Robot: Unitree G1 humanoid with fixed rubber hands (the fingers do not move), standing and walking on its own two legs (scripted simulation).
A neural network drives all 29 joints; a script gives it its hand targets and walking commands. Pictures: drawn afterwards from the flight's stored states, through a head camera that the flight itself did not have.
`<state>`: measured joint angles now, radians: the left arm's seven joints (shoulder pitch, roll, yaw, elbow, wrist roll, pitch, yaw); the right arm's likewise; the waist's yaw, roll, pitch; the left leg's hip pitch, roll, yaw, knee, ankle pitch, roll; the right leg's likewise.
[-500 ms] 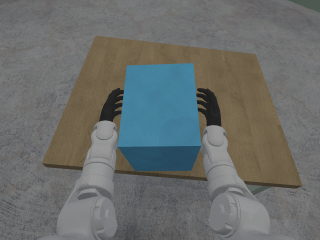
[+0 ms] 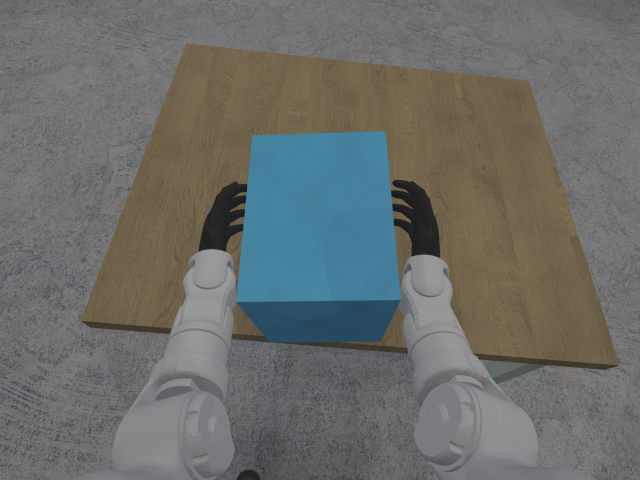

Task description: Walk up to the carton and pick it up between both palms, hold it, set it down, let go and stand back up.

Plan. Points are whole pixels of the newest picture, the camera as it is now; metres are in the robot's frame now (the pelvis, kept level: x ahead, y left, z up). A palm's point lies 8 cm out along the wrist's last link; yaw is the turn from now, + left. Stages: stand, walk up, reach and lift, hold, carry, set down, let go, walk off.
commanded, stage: set down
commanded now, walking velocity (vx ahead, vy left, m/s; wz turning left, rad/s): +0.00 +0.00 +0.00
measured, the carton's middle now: (322, 247) +0.42 +0.00 -0.04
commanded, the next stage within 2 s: none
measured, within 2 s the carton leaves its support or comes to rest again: neither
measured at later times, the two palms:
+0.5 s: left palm (220, 246) +0.40 +0.14 -0.01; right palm (418, 246) +0.40 -0.13 +0.01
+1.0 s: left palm (219, 247) +0.40 +0.14 -0.01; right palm (416, 247) +0.40 -0.13 +0.01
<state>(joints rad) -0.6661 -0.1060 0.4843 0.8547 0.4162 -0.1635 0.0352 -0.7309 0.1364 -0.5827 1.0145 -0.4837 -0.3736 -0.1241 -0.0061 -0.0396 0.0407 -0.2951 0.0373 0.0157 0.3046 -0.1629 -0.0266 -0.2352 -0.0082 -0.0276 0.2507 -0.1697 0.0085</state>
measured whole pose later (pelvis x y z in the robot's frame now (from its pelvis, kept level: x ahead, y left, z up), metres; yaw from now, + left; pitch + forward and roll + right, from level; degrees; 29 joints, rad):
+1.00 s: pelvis +0.00 +0.00 +0.00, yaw +0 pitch +15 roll -1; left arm -0.71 -0.11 0.58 0.96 0.49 -0.29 0.06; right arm -0.78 0.15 -0.73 1.06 -0.61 -0.42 -0.10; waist -0.01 -0.04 -0.01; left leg -0.43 0.04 0.02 0.34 -0.16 -0.02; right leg -0.37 -0.01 -0.03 0.28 -0.17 0.01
